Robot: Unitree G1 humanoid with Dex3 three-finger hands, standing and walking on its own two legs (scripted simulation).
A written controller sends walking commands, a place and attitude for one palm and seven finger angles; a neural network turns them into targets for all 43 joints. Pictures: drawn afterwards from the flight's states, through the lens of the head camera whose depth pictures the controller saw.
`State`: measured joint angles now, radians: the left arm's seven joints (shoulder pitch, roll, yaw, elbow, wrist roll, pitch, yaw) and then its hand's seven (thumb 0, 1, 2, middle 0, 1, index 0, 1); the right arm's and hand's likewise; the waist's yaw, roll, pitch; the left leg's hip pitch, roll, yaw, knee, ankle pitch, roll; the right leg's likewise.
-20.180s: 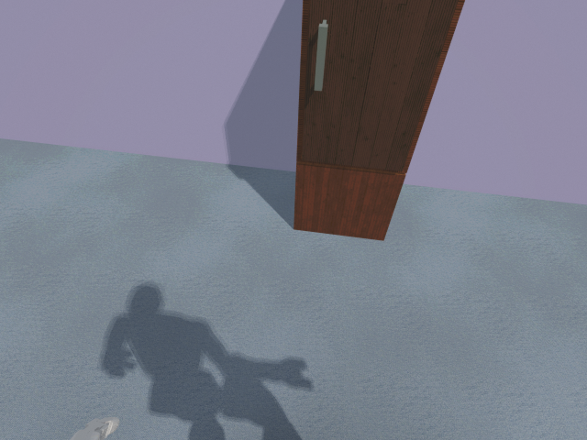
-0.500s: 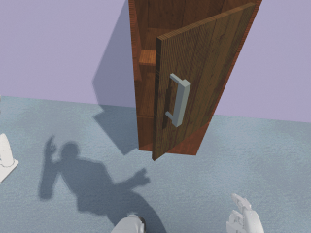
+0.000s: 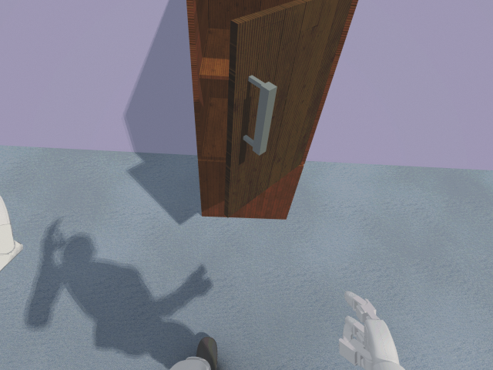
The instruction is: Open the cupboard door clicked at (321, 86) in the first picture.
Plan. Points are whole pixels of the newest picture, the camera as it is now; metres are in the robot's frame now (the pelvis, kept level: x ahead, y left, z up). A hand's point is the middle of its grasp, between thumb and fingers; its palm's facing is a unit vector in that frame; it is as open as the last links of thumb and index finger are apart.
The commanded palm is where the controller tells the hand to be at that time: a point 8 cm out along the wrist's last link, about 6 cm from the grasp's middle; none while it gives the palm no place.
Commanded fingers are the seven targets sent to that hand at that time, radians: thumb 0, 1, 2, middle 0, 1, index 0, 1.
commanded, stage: stop stepping back and stand still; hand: left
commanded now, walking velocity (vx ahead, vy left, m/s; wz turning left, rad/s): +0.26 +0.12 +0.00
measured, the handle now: (256, 117) +0.61 +0.02 +0.06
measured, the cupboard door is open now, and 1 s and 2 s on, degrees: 44 44 44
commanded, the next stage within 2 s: let the arm hang, fingers relaxed in 1.80 s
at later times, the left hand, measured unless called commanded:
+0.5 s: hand (25, 320) +0.14 +0.21 +0.19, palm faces +0.37 -0.74 -0.56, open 7.4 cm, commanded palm +0.09 +0.27 +0.19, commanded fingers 0.00 0.90 0.90 -0.20 -0.30 -0.20 -0.30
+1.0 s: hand out of the picture +0.15 +0.27 +0.19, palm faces +0.45 -0.76 -0.47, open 7.4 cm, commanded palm +0.10 +0.30 +0.19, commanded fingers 0.00 0.90 0.90 -0.20 -0.30 -0.20 -0.30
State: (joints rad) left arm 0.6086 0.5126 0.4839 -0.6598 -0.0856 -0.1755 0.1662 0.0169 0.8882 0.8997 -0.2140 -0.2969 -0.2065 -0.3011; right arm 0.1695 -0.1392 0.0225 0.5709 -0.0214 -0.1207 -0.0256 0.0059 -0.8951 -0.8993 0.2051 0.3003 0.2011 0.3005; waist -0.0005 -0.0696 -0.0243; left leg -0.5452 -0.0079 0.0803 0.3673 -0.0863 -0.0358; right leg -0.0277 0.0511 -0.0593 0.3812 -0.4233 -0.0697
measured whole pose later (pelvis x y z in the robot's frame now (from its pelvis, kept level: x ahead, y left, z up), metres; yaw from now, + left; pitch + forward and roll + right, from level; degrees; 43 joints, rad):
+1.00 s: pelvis -0.05 +0.00 +0.01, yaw +0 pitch -1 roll -1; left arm 0.53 0.43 0.45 -0.50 -0.04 -0.24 0.17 0.02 0.88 0.90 -0.22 -0.30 -0.21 -0.30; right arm 0.16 -0.21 -0.01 0.58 0.01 -0.12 -0.06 0.01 -0.90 -0.90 0.20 0.30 0.20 0.30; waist 0.02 -0.01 0.04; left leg -0.22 0.04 0.05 0.49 -0.26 -0.01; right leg -0.20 0.02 -0.08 0.46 -0.25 -0.03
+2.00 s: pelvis -0.07 +0.03 +0.01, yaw +1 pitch +1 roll -1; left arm 0.34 0.36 0.19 0.06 0.01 -0.07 0.05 0.01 0.90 0.90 -0.20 -0.30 -0.20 -0.30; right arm 0.15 -0.29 -0.01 0.76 -0.01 -0.09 0.01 0.00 -0.90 -0.90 0.20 0.30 0.20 0.30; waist 0.02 0.07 0.00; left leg -0.31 0.00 0.05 0.53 -0.23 0.04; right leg -0.28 -0.03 -0.09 0.49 -0.22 0.00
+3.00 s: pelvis -0.05 +0.02 +0.02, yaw +1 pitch -1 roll +0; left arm 0.28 0.12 0.02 1.15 0.01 0.00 0.03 0.01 0.92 0.90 -0.20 -0.29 -0.20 -0.30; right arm 0.30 -0.12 0.01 1.14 -0.02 0.00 -0.03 0.00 -0.90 -0.90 0.20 0.30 0.19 0.30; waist 0.00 0.01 0.05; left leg -0.19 0.00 0.04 0.42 -0.21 0.02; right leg -0.18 -0.02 -0.09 0.43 -0.22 -0.01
